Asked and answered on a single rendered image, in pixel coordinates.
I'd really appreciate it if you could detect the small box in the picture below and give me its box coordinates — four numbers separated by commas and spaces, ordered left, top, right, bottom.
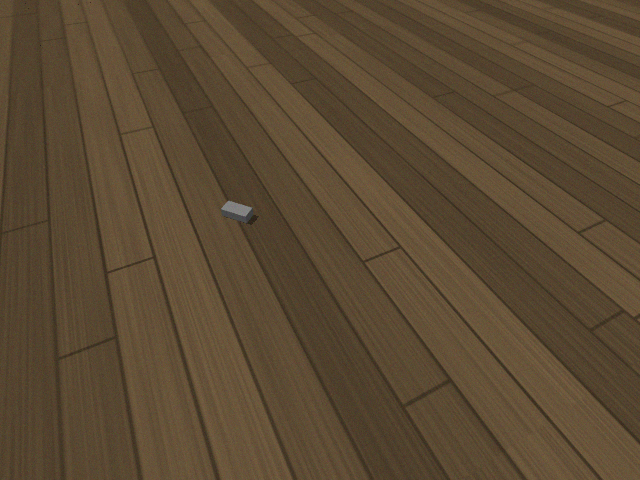
221, 201, 254, 223

